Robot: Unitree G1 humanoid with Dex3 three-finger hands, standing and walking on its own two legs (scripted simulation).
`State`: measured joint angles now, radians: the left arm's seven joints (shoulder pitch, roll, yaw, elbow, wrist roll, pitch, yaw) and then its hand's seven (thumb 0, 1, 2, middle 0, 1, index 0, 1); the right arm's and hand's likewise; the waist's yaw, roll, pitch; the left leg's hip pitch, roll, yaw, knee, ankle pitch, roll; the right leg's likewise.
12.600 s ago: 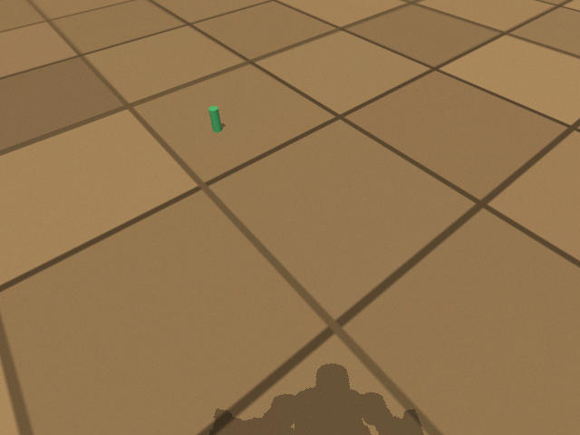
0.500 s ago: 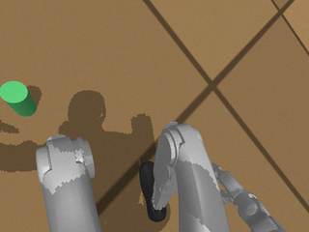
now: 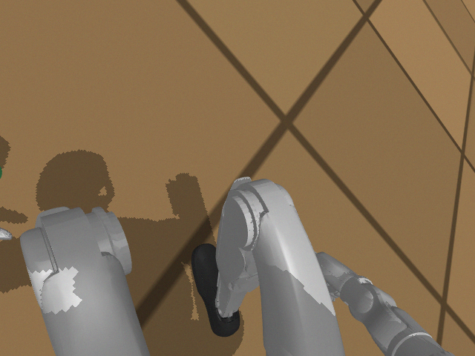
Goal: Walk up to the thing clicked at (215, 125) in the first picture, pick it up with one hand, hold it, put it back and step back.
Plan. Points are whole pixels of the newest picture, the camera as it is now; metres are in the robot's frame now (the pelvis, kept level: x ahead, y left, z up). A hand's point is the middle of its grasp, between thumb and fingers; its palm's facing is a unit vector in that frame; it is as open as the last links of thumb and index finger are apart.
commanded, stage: close in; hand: left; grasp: from the side
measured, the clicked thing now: out of the picture +0.44 +0.29 -0.21
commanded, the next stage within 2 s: rest palm in 0.14 s
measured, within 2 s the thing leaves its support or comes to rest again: leaves its support in 1.28 s
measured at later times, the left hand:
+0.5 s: hand out of the picture +0.41 +0.28 -0.18, palm faces +0.28 -0.96 +0.00, open 14.7 cm
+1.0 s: hand out of the picture +0.43 +0.28 -0.18, palm faces +0.33 -0.95 -0.02, open 7.6 cm
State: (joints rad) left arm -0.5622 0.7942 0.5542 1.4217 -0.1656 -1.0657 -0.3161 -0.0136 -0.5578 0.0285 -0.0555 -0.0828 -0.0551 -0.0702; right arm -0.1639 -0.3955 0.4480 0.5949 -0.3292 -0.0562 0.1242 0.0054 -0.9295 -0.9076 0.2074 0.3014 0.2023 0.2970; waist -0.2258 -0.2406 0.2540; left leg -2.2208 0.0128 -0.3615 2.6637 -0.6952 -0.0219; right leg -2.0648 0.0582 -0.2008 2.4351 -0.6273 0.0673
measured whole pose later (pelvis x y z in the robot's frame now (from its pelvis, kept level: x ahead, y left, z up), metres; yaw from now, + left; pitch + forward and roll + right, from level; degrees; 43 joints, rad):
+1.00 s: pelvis +0.00 +0.01 +0.00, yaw -3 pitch +10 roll -19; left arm -0.64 0.87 0.49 1.50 -0.06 -1.15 0.00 -0.02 0.15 0.74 -0.73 -0.88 -0.77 -0.88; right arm -0.20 -0.37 0.55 0.54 -0.39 0.03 0.15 0.00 -0.87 -0.90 0.21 0.30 0.20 0.30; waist -0.26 -0.30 0.32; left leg -2.21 0.03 -0.42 2.69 -0.72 -0.01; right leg -2.04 0.09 -0.24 2.40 -0.61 0.08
